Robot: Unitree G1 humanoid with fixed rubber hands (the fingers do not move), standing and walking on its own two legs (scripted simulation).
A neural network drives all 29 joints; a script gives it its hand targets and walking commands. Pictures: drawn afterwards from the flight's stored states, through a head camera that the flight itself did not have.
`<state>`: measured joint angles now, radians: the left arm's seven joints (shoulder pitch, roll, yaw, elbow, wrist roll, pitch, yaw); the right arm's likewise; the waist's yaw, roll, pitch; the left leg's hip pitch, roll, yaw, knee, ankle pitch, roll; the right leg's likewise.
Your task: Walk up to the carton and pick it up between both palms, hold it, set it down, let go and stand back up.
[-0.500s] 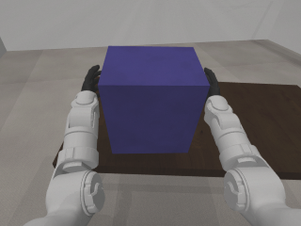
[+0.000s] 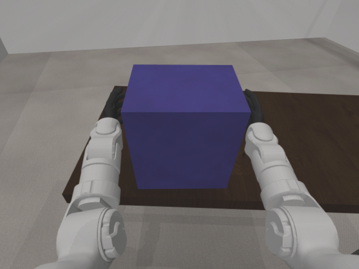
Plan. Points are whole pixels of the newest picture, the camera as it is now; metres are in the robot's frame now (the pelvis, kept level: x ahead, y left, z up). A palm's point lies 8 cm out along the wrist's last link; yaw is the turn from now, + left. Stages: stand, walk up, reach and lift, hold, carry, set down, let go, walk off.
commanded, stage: set down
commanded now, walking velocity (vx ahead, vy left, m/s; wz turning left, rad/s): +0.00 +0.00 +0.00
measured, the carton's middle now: (182, 130) +0.42 -0.03 +0.12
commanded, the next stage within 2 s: none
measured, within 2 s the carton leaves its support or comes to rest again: rests again in 1.16 s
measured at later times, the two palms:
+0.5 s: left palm (116, 130) +0.42 +0.13 +0.13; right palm (251, 134) +0.39 -0.19 +0.13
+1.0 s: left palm (118, 138) +0.42 +0.13 +0.11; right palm (249, 141) +0.38 -0.19 +0.11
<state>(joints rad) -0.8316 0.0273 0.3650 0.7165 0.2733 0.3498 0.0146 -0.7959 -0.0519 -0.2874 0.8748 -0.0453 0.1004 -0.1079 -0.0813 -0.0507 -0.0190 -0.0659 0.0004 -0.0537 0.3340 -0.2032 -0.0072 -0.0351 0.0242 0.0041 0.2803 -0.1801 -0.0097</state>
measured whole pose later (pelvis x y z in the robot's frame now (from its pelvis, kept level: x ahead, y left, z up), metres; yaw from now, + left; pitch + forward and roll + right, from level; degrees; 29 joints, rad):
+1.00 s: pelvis +0.00 +0.00 +0.00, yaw -2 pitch +1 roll +0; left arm -0.78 -0.03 0.42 0.81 0.30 0.17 0.02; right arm -0.71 0.02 -0.48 0.86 -0.26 -0.05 -0.05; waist -0.04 -0.03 -0.01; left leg -0.14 0.01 -0.01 0.32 -0.19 0.00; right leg -0.12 0.01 -0.01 0.28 -0.17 -0.01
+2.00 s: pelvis +0.00 +0.01 +0.00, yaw -3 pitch +1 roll +0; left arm -0.76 -0.09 0.53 0.78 0.37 0.06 -0.02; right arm -0.66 0.08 -0.58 0.77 -0.37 -0.11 0.00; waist -0.02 -0.03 0.03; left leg -0.12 0.01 0.04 0.29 -0.18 0.00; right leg -0.13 0.00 -0.02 0.28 -0.16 -0.01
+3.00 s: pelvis -0.01 +0.00 -0.02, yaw -4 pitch +15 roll -2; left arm -1.01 0.26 -0.03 1.40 -0.22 -0.18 0.06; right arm -0.97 -0.30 0.09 1.37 0.39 -0.19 -0.06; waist 0.00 0.01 -0.21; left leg -0.58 0.06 0.03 0.57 -0.26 -0.01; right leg -0.55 0.04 -0.04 0.48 -0.20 -0.02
